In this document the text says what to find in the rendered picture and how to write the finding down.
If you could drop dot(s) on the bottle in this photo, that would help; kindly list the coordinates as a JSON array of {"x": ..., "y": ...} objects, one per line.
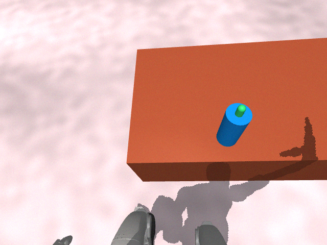
[{"x": 236, "y": 118}]

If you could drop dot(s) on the left robot hand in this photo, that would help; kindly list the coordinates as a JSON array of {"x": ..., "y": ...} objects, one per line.
[{"x": 64, "y": 241}]

